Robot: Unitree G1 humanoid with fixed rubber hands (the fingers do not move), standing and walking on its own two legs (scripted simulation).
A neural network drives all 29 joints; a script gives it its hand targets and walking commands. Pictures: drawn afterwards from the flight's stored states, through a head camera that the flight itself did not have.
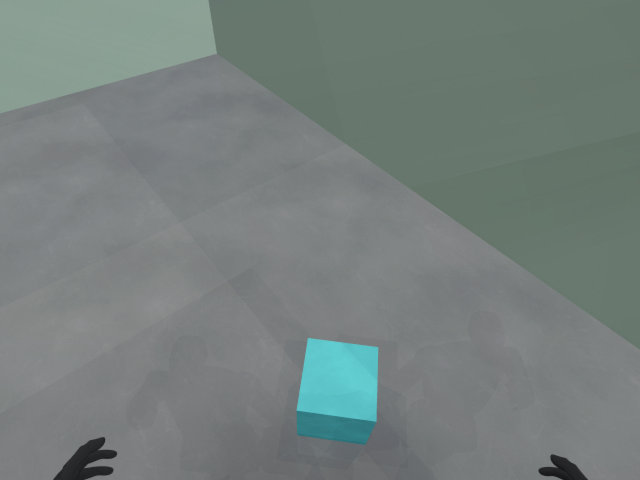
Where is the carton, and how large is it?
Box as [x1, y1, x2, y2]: [297, 338, 377, 444]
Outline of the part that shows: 308,338 297,405 297,434 364,444 376,420 377,347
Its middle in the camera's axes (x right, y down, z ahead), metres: +0.04 +0.45 +1.13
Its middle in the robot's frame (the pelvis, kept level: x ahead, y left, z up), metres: +0.47 -0.06 -0.67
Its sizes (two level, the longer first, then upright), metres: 0.204 0.203 0.225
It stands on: the floor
